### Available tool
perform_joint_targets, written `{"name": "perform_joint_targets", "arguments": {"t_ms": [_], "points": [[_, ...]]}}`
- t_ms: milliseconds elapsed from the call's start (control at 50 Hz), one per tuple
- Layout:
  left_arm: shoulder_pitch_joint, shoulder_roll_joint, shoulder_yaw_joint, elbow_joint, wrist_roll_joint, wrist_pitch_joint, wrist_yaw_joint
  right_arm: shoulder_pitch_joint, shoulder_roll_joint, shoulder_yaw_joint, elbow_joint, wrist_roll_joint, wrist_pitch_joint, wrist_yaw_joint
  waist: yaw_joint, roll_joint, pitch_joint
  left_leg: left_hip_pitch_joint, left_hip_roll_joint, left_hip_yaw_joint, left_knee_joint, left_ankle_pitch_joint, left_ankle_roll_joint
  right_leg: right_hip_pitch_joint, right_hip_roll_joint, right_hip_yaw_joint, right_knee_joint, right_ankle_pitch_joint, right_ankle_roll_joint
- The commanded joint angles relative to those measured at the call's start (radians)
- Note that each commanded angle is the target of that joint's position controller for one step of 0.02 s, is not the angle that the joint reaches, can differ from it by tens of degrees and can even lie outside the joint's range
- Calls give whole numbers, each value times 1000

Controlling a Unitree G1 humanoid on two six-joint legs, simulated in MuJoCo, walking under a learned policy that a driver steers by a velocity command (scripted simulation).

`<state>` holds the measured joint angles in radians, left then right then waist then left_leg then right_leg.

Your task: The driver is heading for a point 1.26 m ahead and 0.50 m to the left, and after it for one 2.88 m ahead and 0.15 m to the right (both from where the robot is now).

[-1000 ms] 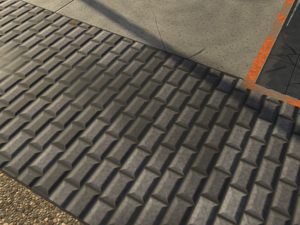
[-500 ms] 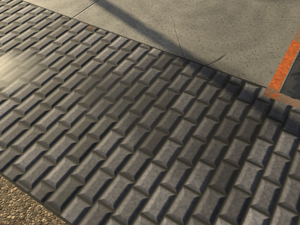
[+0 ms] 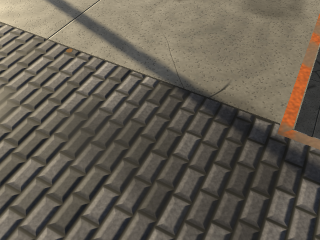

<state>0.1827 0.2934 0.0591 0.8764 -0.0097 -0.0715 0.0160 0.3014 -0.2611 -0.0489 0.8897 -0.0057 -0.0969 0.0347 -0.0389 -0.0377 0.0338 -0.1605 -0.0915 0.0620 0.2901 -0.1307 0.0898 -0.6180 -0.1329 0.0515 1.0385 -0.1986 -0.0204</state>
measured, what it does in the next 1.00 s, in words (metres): walks ahead, turning left: right foot, then left foot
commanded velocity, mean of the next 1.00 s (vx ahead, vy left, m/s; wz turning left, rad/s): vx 0.50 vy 0.00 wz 0.33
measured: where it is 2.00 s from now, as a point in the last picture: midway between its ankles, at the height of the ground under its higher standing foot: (95, 143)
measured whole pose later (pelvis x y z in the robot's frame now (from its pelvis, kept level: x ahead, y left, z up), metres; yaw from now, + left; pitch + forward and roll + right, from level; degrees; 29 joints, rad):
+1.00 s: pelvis +0.55 +0.04 -0.01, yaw +23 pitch +1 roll -1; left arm 0.15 0.30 0.06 0.82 -0.01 -0.11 0.00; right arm 0.25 -0.29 -0.08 0.74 0.01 -0.05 0.03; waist -0.01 -0.02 0.07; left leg -0.33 -0.10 0.00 0.48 -0.17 0.11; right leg -0.46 -0.08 0.04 1.17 -0.36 0.00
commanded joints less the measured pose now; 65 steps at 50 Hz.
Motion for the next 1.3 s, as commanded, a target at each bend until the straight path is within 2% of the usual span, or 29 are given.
{"name": "perform_joint_targets", "arguments": {"t_ms": [20, 100, 200, 260, 300, 320, 340, 360, 380, 400, 420, 460, 540, 620, 720, 780, 820, 840, 860, 880, 900, 920, 940, 960, 980, 1060, 1160, 1240, 1300], "points": [[2, 55, 12, -54, 13, -2, 1, -54, -151, -30, -64, 4, -18, -19, 38, 67, 21, -34, 294, -241, -218, 6, 157, -67, -39, 27, -138, 161, 30], [-136, 27, -3, -92, 7, -21, -14, 22, -170, -32, -35, 17, -6, -34, -16, 66, 33, 2, 259, -150, -208, 63, 117, -18, 9, -24, -382, 336, 38], [-271, 32, -13, -151, -7, -33, -45, 114, -175, -35, 12, 21, 22, -37, -55, 75, 55, 178, 318, -151, -132, 129, 114, -49, 44, -35, -519, 268, 16], [-236, 72, -1, -162, -8, -42, -57, 110, -192, -42, 18, 26, 39, -42, -8, 110, 23, 246, 351, -188, -34, 306, 91, 46, 76, -39, -567, 140, -22], [16, 154, 40, -94, -3, -49, -46, 75, -181, -33, 2, 21, 46, -43, 125, 113, -138, 159, 274, -142, 246, 519, 49, 427, 105, -62, -593, 152, -77], [215, 235, 62, -60, 14, -47, -34, 70, -129, -10, -34, -1, 41, -43, 192, 13, -315, -60, 203, -99, 561, 260, 11, 761, -90, 139, -539, 173, -145], [253, 275, 72, -33, 13, -36, -37, 208, -6, 21, -37, 14, 21, -35, 116, -257, -441, -449, 38, -93, 873, -415, -48, 1073, -302, 575, -635, -36, -277], [235, 161, 42, -51, 10, -36, -35, 138, -129, -7, -23, 42, 8, -37, 163, -141, -377, -542, 81, -214, 980, -449, -40, 1009, -275, 592, -706, -136, -238], [161, 119, 29, -59, 9, -37, -31, 52, -175, -24, -53, 61, 1, -38, 152, -106, -230, -591, 126, -199, 991, -354, -32, 880, -244, 426, -730, -86, -191], [88, 98, 21, -66, 12, -40, -31, 16, -164, -25, -59, 56, 2, -44, 119, -42, -156, -557, 171, -177, 957, -265, -40, 746, -207, 318, -763, 7, -171], [41, 71, 16, -66, 13, -43, -32, 2, -150, -31, -59, 44, 9, -48, 94, -34, -95, -529, 198, -177, 910, -206, -48, 645, -173, 232, -802, 57, -161], [0, 50, 13, -58, 25, -52, -34, 41, -107, -33, -53, 44, 36, -44, 47, -67, -63, -440, 230, -177, 876, -144, -58, 531, -134, 117, -865, 107, -151], [-3, 83, 27, -32, 26, -61, -23, -13, -75, -32, -95, 35, 68, -42, 28, -28, 1, -509, 245, -175, 783, -38, -83, 478, -130, -37, -918, 230, -167], [13, 115, 35, -23, 24, -49, -7, -123, -57, -23, -138, 29, 57, -19, 59, -9, 29, -500, 231, -118, 536, 151, -84, 504, -100, -165, -933, 263, -147], [99, 154, 51, 4, 2, -16, 2, -276, -50, -13, -217, 27, 55, 13, 110, 11, 68, -544, 206, -43, 376, 132, -46, 669, -153, -228, -882, 340, -133], [82, 187, 62, -3, -11, 8, 7, -256, -86, -30, -244, 28, 60, 25, 64, -27, 23, -452, 141, 21, 353, 2, 4, 742, -168, -267, -745, 682, -101], [55, 208, 68, -15, -18, 25, 11, -79, -148, -68, -212, 34, 67, 21, -47, -42, -85, -209, 57, 68, 329, -55, 55, 714, -142, -294, -475, 901, -71], [53, 191, 59, -22, -14, 26, 13, 89, -209, -103, -168, 36, 73, 6, -132, -4, -170, 61, 32, 31, 270, -7, 94, 572, -100, -308, -229, 776, -32], [100, 75, 26, -55, 26, 15, 9, 148, -310, -128, -147, 39, 81, -16, -87, 221, -227, 343, 244, -339, 239, -27, 183, 223, 8, -303, 115, 86, 21], [128, 32, 2, -101, 15, -27, -4, 107, -338, -119, -196, 29, 61, -6, -23, 290, -386, 541, 425, -908, 51, -227, 367, -61, 190, -62, 358, -430, 48], [-1, 125, 23, -124, -26, -59, -18, 102, -249, -93, -197, 24, 46, 3, -83, 151, -327, 520, 417, -849, -22, -239, 307, -178, 132, 49, 386, -363, 26], [-41, 127, 22, -141, -39, -76, -23, 64, -212, -83, -194, 24, 33, 3, -62, 124, -200, 395, 383, -695, -20, -177, 267, -206, 90, 35, 322, -270, 2], [-35, 117, 22, -125, -18, -82, -14, -7, -183, -74, -204, 25, 28, 1, -11, 37, -129, 243, 334, -577, -15, -70, 228, -146, 44, 34, 230, -193, 0], [-21, 131, 32, -115, 5, -74, -7, -61, -149, -63, -218, 20, 26, -2, 25, 46, -96, 132, 297, -493, -23, 40, 206, -73, 17, 37, 150, -147, 6], [-3, 135, 36, -112, 11, -60, -9, -83, -138, -57, -232, 11, 26, -7, 48, 68, -90, 65, 277, -457, -43, 100, 202, -15, 4, 40, 119, -117, 14], [-57, 86, 27, -145, 28, -28, -5, -37, -179, -69, -225, 20, 21, -33, 46, 65, -60, -32, 232, -355, -74, 247, 202, -6, 26, 7, -74, 9, 76], [-228, 50, 8, -203, 14, -37, -20, 28, -187, -71, -208, 27, 37, -52, -23, 117, -26, -72, 173, -315, -55, 104, 131, 64, 99, -4, -430, 282, 91], [-280, 83, 15, -237, 3, -54, -38, 77, -178, -70, -186, 32, 49, -56, -40, 131, -22, 12, 213, -410, 26, 57, 118, 91, 124, 25, -540, 266, 66], [-216, 117, 31, -228, 0, -70, -44, 61, -178, -72, -191, 29, 59, -62, 3, 175, -35, 67, 237, -485, 117, 114, 99, 172, 134, 23, -575, 138, 26]]}}
Keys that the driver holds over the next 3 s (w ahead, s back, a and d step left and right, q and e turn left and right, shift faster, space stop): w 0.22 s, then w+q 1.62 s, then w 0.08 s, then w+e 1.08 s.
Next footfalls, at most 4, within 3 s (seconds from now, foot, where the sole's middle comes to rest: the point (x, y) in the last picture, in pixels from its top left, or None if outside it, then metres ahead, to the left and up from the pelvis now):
0.30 right None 0.36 -0.16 -0.78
0.84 left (130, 215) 0.61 0.13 -0.78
1.34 right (141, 148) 0.96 0.08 -0.78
1.86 left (63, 150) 0.96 0.47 -0.78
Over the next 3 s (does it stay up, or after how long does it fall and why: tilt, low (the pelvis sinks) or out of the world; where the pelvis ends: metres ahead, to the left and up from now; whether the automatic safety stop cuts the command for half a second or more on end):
stays up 1.37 0.78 -0.01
